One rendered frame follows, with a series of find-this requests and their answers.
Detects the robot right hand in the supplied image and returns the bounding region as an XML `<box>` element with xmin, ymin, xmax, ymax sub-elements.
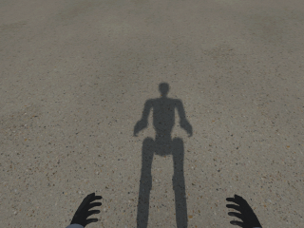
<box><xmin>226</xmin><ymin>194</ymin><xmax>262</xmax><ymax>228</ymax></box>

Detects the robot left hand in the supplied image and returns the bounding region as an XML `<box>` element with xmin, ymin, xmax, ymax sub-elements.
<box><xmin>70</xmin><ymin>192</ymin><xmax>102</xmax><ymax>227</ymax></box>

